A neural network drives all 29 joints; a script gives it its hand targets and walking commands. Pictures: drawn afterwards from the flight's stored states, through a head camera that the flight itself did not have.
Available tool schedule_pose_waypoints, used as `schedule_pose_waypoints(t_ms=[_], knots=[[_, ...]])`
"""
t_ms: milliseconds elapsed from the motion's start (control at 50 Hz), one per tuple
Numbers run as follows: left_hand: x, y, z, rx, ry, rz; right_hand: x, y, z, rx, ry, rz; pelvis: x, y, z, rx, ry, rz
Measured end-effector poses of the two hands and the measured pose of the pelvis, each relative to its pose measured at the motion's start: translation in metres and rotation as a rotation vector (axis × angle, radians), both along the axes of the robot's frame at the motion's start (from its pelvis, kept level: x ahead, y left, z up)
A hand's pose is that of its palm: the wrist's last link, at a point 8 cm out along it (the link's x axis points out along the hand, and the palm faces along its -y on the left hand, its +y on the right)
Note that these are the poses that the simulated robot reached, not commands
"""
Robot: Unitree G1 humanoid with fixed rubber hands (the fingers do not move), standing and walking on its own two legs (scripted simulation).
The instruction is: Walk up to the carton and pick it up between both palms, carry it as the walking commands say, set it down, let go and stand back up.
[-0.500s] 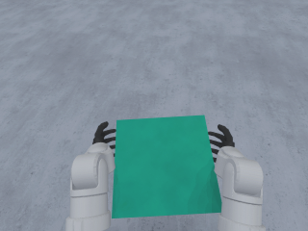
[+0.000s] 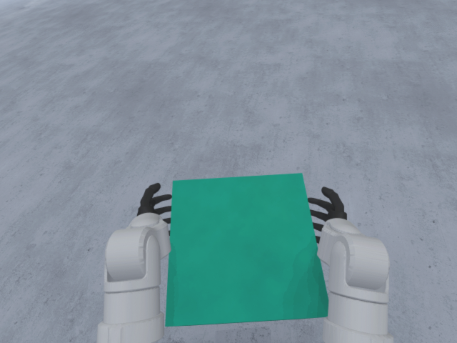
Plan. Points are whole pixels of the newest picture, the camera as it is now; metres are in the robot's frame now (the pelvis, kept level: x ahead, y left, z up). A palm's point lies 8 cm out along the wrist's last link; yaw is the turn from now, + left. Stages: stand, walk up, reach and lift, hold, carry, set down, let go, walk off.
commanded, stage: carry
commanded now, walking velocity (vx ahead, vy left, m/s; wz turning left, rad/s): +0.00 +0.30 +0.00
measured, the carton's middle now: (241, 255) +0.30 -0.01 +0.00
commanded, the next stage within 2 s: none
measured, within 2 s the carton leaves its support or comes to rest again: neither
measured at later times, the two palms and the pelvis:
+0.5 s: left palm (80, 254) +0.28 +0.27 +0.06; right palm (251, 243) +0.29 -0.03 +0.06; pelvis -0.02 +0.11 -0.02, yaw +2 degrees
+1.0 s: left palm (13, 271) +0.25 +0.38 +0.06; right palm (183, 256) +0.27 +0.09 +0.05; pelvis -0.04 +0.21 -0.02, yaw +5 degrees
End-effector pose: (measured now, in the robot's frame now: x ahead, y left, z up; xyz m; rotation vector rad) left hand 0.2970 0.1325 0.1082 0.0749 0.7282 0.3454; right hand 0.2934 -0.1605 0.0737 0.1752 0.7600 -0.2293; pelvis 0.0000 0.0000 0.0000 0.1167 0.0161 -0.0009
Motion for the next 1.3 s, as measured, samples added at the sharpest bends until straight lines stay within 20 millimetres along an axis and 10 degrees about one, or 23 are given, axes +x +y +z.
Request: schedule_pose_waypoints(t_ms=[320, 520, 740, 1040, 1300], knots=[[-0.033, 0.104, -0.041, -0.102, 0.07, 0.03, -0.022, 0.102, -0.008, -0.108, 0.068, 0.044, -0.023, 0.084, -0.01, -0.101, 0.011, 0.009], [-0.023, 0.14, -0.045, -0.085, 0.047, 0.05, -0.007, 0.138, -0.018, -0.095, 0.045, 0.057, -0.021, 0.114, -0.016, -0.087, 0.051, 0.046], [-0.046, 0.221, -0.048, -0.126, 0.038, 0.102, -0.015, 0.22, -0.01, -0.129, 0.035, 0.112, -0.034, 0.177, -0.015, -0.112, 0.035, 0.099], [-0.05, 0.254, -0.048, -0.074, 0.073, 0.1, -0.023, 0.254, -0.027, -0.083, 0.07, 0.102, -0.042, 0.218, -0.015, -0.068, 0.073, 0.09], [-0.068, 0.335, -0.048, -0.12, 0.046, 0.133, -0.029, 0.334, -0.014, -0.112, 0.044, 0.137, -0.056, 0.285, -0.011, -0.099, 0.075, 0.135]])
